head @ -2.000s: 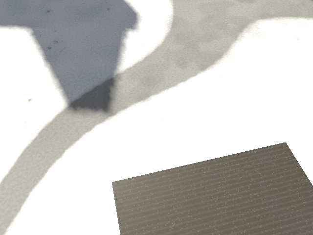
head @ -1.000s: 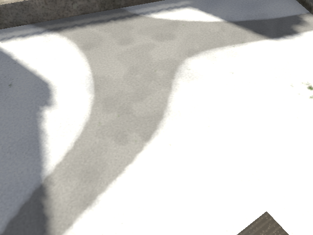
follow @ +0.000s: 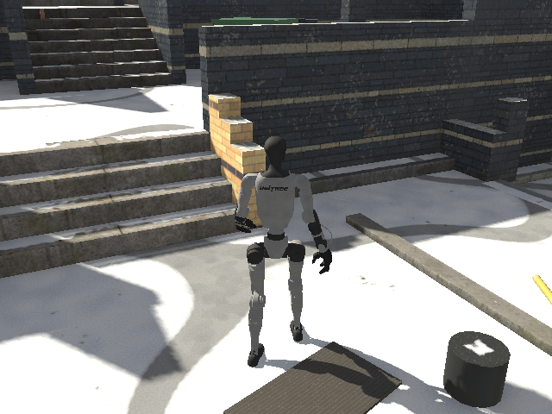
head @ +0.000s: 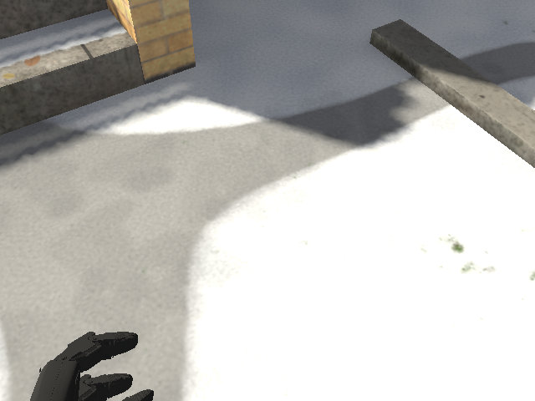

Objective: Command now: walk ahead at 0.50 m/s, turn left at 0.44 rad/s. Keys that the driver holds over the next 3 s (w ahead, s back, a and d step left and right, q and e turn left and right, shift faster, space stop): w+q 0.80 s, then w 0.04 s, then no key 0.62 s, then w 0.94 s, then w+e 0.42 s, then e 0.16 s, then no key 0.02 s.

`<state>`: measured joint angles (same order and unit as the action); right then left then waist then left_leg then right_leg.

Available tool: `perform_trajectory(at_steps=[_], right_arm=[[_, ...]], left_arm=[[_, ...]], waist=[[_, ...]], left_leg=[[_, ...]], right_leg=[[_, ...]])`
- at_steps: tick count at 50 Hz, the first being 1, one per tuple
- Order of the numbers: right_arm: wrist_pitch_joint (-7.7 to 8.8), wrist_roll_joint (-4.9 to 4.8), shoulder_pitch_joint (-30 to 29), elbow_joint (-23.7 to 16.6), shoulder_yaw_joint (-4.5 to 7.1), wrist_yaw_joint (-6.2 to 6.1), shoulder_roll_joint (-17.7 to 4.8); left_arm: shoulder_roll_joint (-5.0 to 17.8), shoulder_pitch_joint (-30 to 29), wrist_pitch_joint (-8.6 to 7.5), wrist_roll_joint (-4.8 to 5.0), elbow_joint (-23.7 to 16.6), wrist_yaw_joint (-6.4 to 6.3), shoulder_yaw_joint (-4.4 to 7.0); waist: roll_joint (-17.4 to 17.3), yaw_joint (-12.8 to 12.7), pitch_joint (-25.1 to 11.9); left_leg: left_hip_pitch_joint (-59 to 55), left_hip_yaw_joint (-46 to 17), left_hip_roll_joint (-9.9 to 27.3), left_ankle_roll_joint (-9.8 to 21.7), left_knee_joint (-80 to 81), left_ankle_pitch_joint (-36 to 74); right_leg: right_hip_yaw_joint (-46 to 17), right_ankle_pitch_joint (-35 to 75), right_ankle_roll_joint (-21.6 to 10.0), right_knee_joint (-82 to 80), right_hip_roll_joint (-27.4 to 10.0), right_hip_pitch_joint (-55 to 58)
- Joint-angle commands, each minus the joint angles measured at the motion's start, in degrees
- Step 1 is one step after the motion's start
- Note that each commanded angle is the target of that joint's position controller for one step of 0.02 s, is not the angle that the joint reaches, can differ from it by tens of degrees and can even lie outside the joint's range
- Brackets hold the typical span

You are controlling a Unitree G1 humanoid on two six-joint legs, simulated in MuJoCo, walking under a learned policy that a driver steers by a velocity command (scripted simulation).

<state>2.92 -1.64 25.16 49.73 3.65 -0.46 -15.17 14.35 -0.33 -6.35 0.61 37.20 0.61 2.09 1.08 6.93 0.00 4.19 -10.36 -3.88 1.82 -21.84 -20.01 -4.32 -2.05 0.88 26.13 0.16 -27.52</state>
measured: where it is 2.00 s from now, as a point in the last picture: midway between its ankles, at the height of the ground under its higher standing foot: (125, 318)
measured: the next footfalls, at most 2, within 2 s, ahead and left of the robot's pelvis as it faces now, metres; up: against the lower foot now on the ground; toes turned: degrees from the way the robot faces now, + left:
right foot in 0.02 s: +0.16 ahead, -0.13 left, +0.00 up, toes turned +5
left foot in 0.52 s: +0.39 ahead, +0.20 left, +0.00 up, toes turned +22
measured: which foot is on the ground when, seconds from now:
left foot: down 0.00-0.02, up 0.04-0.50, down 0.52-1.00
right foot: up 0.00-0.00, down 0.02-0.52, up 0.54-0.96, down 0.98-1.00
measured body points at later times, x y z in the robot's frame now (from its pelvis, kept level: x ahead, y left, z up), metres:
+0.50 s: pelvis +0.25 +0.05 -0.02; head +0.29 +0.07 +0.43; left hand +0.17 +0.34 -0.14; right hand +0.55 -0.11 -0.09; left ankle +0.35 +0.19 -0.73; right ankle +0.13 -0.13 -0.74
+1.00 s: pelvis +0.52 +0.15 -0.01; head +0.54 +0.17 +0.44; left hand +0.59 +0.47 -0.08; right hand +0.71 -0.08 -0.12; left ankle +0.35 +0.18 -0.74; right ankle +0.69 +0.12 -0.74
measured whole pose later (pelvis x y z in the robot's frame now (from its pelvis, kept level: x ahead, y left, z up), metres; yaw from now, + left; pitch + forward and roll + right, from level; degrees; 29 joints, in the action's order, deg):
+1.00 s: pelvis +0.52 +0.15 -0.01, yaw +33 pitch +2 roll +0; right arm 1.3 -0.4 20.7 41.2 4.0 -1.1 -17.5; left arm 16.0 1.9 -6.9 -1.8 39.2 1.9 2.1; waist 0.9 4.3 0.9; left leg 5.9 -10.4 -5.6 2.9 -31.9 -26.4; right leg -1.3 1.8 -0.9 26.8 0.4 -27.6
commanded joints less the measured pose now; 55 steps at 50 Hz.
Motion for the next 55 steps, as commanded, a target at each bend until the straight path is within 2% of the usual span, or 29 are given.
perform_trajectory(at_steps=[1, 2, 3, 4, 5, 6, 8, 14, 17, 21, 23, 25, 26, 27, 28, 29, 30, 31, 32, 36, 41, 45, 48, 49, 50, 51, 52, 53, 55], right_arm=[[0.56, 0.51, -4.3, -5.3, 1.34, -0.33, -7.2], [0.93, 1.85, -4.6, -7.3, 0.18, -0.36, -3.6], [1.59, -0.09, 3.0, -9.0, -0.52, -0.34, -1.8], [1.33, -0.89, 1.0, -7.6, 0.76, -0.58, -7.5], [0.94, -0.50, -4.1, -8.4, 1.38, -0.43, -9.3], [0.53, -0.03, -5.8, -8.6, 1.42, -0.38, -8.4], [-0.23, 0.19, -7.3, -9.9, 1.51, 0.24, -6.5], [-1.14, 0.49, -12.6, -13.5, 0.51, 1.44, -3.8], [-0.69, 0.49, -18.0, -15.1, -0.04, 2.54, -3.3], [-0.85, 0.32, -23.7, -18.2, 0.09, 3.65, -4.4], [-1.06, 0.58, -23.1, -19.2, 0.80, 3.94, -5.9], [-1.42, 0.57, -11.5, -16.8, 3.23, 3.52, -9.8], [-1.92, 0.27, -1.2, -14.2, 5.29, 2.52, -14.0], [-1.66, -0.21, -2.1, -14.5, 6.38, 1.94, -21.9], [-0.88, 0.14, 0.6, -16.7, 4.99, 2.20, -17.9], [-0.10, 0.81, -0.9, -15.6, 3.90, 2.51, -14.4], [0.29, 0.69, -3.9, -15.6, 3.43, 2.41, -12.9], [0.29, 0.84, -8.1, -16.2, 2.77, 2.23, -11.0], [0.31, 1.58, -10.9, -17.2, 2.25, 2.02, -9.7], [0.73, 1.36, -11.7, -16.6, 2.42, 0.95, -10.4], [0.19, 0.60, -8.0, -14.3, 2.70, -0.23, -11.1], [-0.45, 0.60, -3.7, -11.5, 2.39, -0.49, -10.3], [-1.26, 1.00, -5.2, -11.3, 2.07, -0.82, -9.3], [-1.19, 1.16, -6.1, -12.0, 1.69, -0.84, -8.1], [-0.82, 2.17, -5.0, -13.5, 0.77, -0.85, -5.8], [-0.55, 1.33, 4.1, -11.7, -0.14, -0.74, -4.1], [-0.75, 1.03, 5.9, -10.7, 0.52, -0.47, -8.4], [-1.56, 0.31, 0.0, -11.2, 1.35, -0.60, -10.7], [-3.42, 1.15, -7.2, -12.8, 1.23, -1.22, -9.6]], left_arm=[[10.0, 10.2, -1.29, -0.58, -1.7, -0.83, 3.99], [14.1, 20.4, -0.99, -1.08, -0.6, -1.40, 5.03], [16.5, 23.0, 0.07, -1.18, 1.6, -0.79, 5.61], [11.0, 21.3, 0.25, -0.61, 1.0, -0.55, 4.49], [8.1, 19.0, 0.34, -0.36, 0.8, -0.61, 3.64], [7.0, 15.9, 0.41, -0.73, 0.7, -0.45, 3.09], [5.5, 12.2, 0.42, -1.36, 1.5, -0.30, 2.68], [8.9, 12.0, -0.27, -1.08, 4.1, -0.66, 4.09], [10.5, 13.3, 0.19, -0.64, 5.2, -0.93, 4.46], [12.9, 16.5, 1.19, 0.59, 6.9, -0.92, 5.20], [14.6, 16.8, 1.95, 1.06, 7.2, -1.07, 5.67], [15.1, 16.5, 2.83, 1.36, 7.1, -1.50, 5.63], [13.0, 17.7, 2.67, 0.26, 6.5, -1.79, 4.69], [4.6, 23.5, 1.37, -2.40, 2.7, -0.94, 1.76], [8.4, 18.4, -0.79, -0.48, 2.2, -0.20, 1.95], [11.9, 12.3, -1.65, 1.86, 0.7, 0.17, 2.92], [10.8, 11.0, -2.12, 1.38, 0.2, -0.14, 2.41], [10.7, 11.1, -2.07, -0.21, 0.9, -0.63, 2.50], [11.3, 12.3, -1.47, -0.86, 1.2, -0.75, 2.93], [8.7, 11.7, 0.65, -1.70, 1.0, -0.84, 2.38], [5.9, 1.3, 0.29, -1.20, -1.1, 0.09, 0.95], [7.5, -2.1, -0.66, -1.29, -2.1, 1.23, 1.42], [8.5, 2.7, -1.25, -1.94, -1.0, 1.43, 2.28], [9.7, 6.2, -1.51, -2.67, -0.4, 1.13, 2.70], [13.2, 11.5, -1.74, -3.83, -0.4, 0.86, 3.32], [13.8, 16.4, -0.56, -3.71, 1.4, 0.81, 3.66], [11.0, 18.3, 0.44, -1.12, 2.1, 1.17, 3.08], [9.5, 15.5, 1.13, -0.46, 1.5, 1.05, 2.61], [5.8, 8.1, 2.05, -1.37, 0.9, 0.87, 0.84]], waist=[[-6.9, -10.7, -6.3], [1.2, -14.5, -14.7], [20.0, -10.4, -19.5], [11.8, -11.5, -12.9], [7.0, -12.1, -6.5], [3.4, -10.5, -3.4], [5.3, -7.9, 0.2], [2.5, -7.3, 1.1], [1.7, -9.3, 2.1], [1.9, -10.6, 3.8], [3.1, -9.2, 2.6], [3.0, -2.1, -4.4], [-0.5, 2.3, -9.9], [-18.0, -4.5, -14.8], [-12.1, 0.0, -24.7], [-8.1, 1.0, -16.1], [-4.9, -1.2, -10.5], [-2.7, -3.8, -6.8], [-3.7, -6.3, -5.4], [-3.4, -8.2, -2.8], [-5.1, -4.3, -0.4], [-6.3, -2.5, 0.1], [-7.9, -5.5, -2.3], [-7.3, -7.4, -5.0], [-1.4, -8.6, -12.7], [13.1, -8.0, -21.7], [11.2, -8.5, -24.1], [6.4, -9.7, -16.9], [2.2, -7.9, -7.8]], left_leg=[[11.3, -9.0, 8.1, 4.6, -8.5, 18.6], [20.1, -2.8, 3.7, 2.1, -25.8, 5.9], [36.5, 2.4, 0.1, 0.3, -40.7, -15.4], [42.3, 1.3, 4.4, -0.4, -47.9, -12.6], [43.7, 2.3, 5.9, -0.7, -49.5, -7.2], [41.4, 3.4, 7.6, -1.2, -48.8, -3.1], [38.2, 3.8, 10.4, -1.6, -45.8, 0.7], [37.6, 5.4, 11.7, -3.3, -34.0, 12.5], [34.3, 8.1, 10.5, -2.3, -23.8, 20.4], [33.5, 10.9, 9.1, 0.3, -16.9, 17.2], [29.6, 13.8, 6.3, 2.5, -15.2, 11.2], [12.0, 17.1, 0.8, 5.8, -11.3, 11.1], [-5.9, 10.9, 2.9, 8.4, -11.2, 13.4], [-25.8, -21.8, 19.2, 19.2, -6.9, 6.8], [-29.6, -38.7, 23.6, 22.4, 3.0, -3.0], [-24.9, -30.5, 21.9, 19.0, 4.3, 0.2], [-16.5, -23.7, 19.5, 17.2, 4.1, 5.0], [-8.0, -18.2, 17.4, 15.8, 4.1, 11.5], [-1.4, -14.4, 15.8, 15.2, 5.1, 17.5], [8.7, -8.3, 13.1, 15.6, 8.1, 25.6], [11.5, -3.7, 9.1, 11.5, 7.4, 18.7], [5.8, -6.1, 10.9, 9.5, 1.4, 24.6], [1.5, -7.7, 10.5, 6.7, -6.7, 33.0], [2.7, -6.3, 7.6, 4.6, -12.1, 35.5], [10.2, -4.0, 4.0, 1.6, -24.2, 24.4], [24.2, 0.3, -2.6, -3.1, -43.5, -13.1], [28.4, -2.0, -1.0, -4.2, -49.9, -21.0], [31.7, -1.5, 0.8, -5.2, -53.0, -17.5], [30.2, 1.4, 4.6, -5.9, -46.8, -12.4]], right_leg=[[-1.8, -1.9, -4.1, -1.5, -3.9, 25.0], [-12.2, -2.1, -7.8, 0.0, -15.1, 39.7], [-35.7, -13.8, -15.7, -5.6, -25.8, 49.6], [-35.6, -22.9, -14.7, -7.9, -24.0, 44.8], [-26.6, -20.6, -12.7, -8.7, -21.3, 38.4], [-20.5, -14.7, -11.8, -10.3, -18.7, 32.0], [-12.4, -8.4, -11.5, -13.8, -15.9, 23.5], [1.3, 3.6, -12.4, -17.9, -15.2, 20.8], [7.2, 4.9, -10.5, -17.4, -14.0, 21.3], [10.3, 7.0, -8.6, -15.2, -16.2, 27.0], [12.5, 20.9, -7.4, -9.5, -16.7, 29.9], [16.2, 36.4, -5.0, 8.1, -14.4, 27.4], [16.8, 26.1, -2.5, 24.2, -12.4, 15.3], [13.8, -27.5, 1.5, 46.5, -1.8, -11.8], [-0.2, -32.8, 0.8, 53.8, 0.6, -17.9], [-0.9, -27.3, -0.4, 53.6, -2.0, -22.6], [-0.4, -22.4, -1.1, 49.0, -4.2, -21.4], [-0.4, -19.6, -0.8, 44.1, -6.0, -17.6], [-0.8, -17.7, -0.6, 41.2, -7.2, -12.7], [0.9, -12.7, 2.1, 31.9, -6.3, -8.3], [1.7, 6.0, 3.0, 10.9, -2.4, -3.7], [1.8, 8.0, 0.9, 3.7, -0.5, -1.3], [2.9, 6.9, -2.3, -0.8, 0.7, 4.9], [2.8, 15.7, -3.9, -2.1, -1.1, 12.3], [-4.8, 36.9, -8.3, 3.4, -10.5, 27.4], [-21.7, 45.3, -19.8, 4.0, -23.6, 44.2], [-28.9, 32.0, -20.7, 1.4, -24.8, 44.4], [-24.4, 21.7, -18.2, -0.8, -22.2, 38.6], [-16.1, 13.8, -15.0, -4.5, -17.2, 24.3]])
